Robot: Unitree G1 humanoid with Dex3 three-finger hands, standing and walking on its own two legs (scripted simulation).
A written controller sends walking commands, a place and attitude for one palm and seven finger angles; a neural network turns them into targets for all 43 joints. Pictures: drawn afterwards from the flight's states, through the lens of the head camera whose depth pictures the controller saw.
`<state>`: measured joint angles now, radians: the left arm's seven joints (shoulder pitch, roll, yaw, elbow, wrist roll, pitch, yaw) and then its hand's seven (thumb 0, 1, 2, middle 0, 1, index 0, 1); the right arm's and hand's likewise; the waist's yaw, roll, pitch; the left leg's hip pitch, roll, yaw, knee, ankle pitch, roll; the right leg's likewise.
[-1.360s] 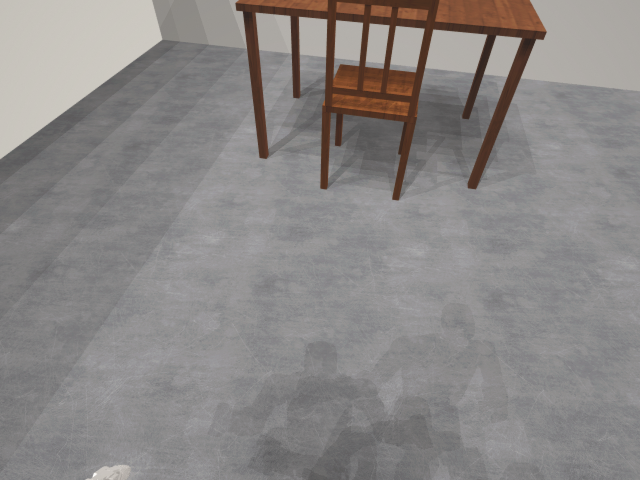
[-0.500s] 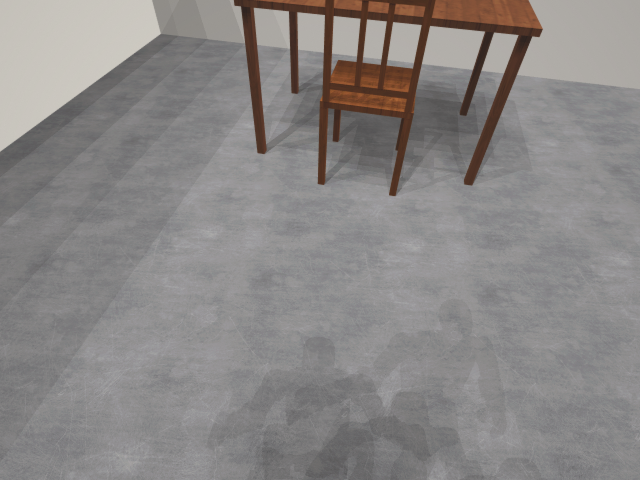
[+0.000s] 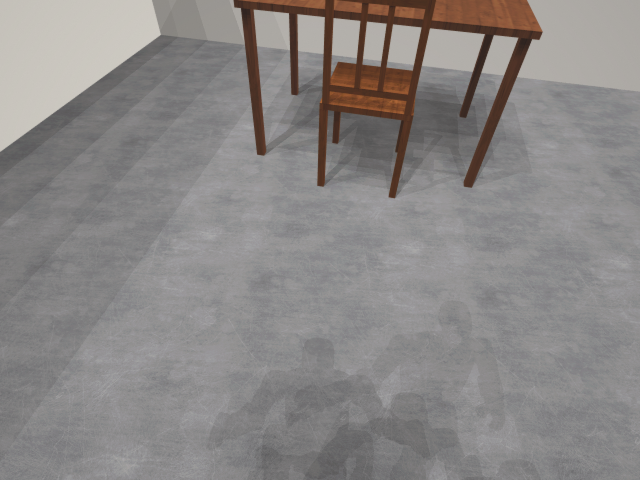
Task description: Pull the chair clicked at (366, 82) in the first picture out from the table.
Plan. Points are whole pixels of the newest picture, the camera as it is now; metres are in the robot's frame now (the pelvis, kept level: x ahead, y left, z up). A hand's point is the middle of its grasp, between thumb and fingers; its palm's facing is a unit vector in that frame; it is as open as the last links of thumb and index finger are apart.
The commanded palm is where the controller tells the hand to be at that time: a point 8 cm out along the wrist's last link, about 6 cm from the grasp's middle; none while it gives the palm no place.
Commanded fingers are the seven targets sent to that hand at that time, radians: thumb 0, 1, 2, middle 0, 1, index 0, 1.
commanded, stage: look at it before walking up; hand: left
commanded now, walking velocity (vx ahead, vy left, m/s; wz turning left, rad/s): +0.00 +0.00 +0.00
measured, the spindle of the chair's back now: (361, 47) +1.56 -0.06 -0.09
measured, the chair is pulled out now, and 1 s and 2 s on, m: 0.00 0.00 0.00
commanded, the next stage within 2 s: walk to a spot facing it in 0.08 s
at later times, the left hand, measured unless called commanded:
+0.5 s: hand out of the picture +0.04 +0.19 -0.19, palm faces -0.05 -0.98 -0.20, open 7.4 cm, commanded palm none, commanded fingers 0.00 0.90 0.90 -0.20 -0.30 -0.20 -0.30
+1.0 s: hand out of the picture +0.15 +0.18 -0.21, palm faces -0.05 -0.99 -0.14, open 7.4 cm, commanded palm none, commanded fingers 0.00 0.90 0.90 -0.20 -0.30 -0.20 -0.30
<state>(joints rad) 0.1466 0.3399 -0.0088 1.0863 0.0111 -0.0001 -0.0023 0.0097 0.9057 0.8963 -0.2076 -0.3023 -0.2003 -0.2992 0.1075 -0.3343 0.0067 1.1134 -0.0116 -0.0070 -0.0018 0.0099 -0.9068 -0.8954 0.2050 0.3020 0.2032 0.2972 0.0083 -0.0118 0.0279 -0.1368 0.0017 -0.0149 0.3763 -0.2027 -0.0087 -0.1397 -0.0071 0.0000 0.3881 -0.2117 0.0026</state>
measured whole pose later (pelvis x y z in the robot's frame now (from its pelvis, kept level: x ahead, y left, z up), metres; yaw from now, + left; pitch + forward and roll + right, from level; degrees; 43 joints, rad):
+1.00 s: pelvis +0.26 +0.01 -0.04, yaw -9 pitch -1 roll -1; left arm 0.51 0.15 0.04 1.18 0.01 -0.03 0.02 0.01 0.91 0.90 -0.21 -0.30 -0.20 -0.30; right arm 0.07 -0.15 -0.03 0.97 -0.02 -0.08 0.01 0.01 -0.91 -0.90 0.20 0.30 0.20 0.30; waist 0.03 -0.05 0.08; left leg -0.48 0.03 0.18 0.74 -0.24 0.10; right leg -0.09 0.02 0.07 1.01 -0.52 -0.04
